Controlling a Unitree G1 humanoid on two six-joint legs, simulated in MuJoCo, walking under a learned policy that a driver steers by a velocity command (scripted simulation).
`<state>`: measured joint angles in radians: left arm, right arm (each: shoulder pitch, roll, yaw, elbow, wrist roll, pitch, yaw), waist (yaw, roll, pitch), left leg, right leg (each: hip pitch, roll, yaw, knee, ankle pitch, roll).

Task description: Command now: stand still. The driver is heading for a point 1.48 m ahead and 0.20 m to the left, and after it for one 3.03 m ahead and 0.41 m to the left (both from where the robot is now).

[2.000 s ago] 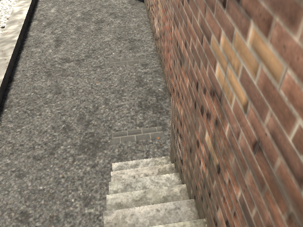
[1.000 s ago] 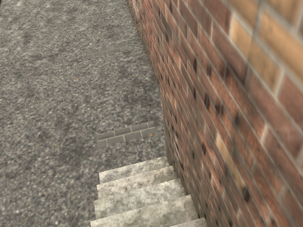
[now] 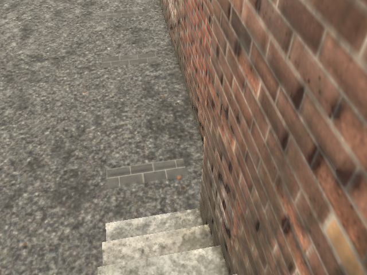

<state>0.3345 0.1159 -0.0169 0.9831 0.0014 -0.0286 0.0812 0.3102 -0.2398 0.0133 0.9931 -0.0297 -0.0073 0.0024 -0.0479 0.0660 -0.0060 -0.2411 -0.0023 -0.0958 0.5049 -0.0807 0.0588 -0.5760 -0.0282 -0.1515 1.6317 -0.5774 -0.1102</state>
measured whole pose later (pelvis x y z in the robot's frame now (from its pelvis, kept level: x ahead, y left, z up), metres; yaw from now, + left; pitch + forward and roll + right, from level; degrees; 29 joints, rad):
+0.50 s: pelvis +0.02 -0.01 -0.02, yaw +2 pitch -3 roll +1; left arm 0.38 0.13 -0.04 1.12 -0.02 -0.02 0.01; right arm 0.23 -0.21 0.03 1.01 -0.04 0.08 0.04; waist 0.00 0.04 0.01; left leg -0.07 -0.07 -0.09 0.35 -0.23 0.04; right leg -0.18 -0.05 -0.11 0.39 -0.17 0.02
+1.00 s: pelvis +0.04 +0.02 -0.01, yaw +3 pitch -2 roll -1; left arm 0.26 0.16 0.01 1.16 -0.04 0.00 0.03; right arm 0.28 -0.18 0.02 1.01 -0.04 0.01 0.00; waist 0.01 0.00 0.01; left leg -0.04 -0.10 -0.09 0.30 -0.22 0.08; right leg -0.12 -0.08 -0.10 0.30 -0.14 0.05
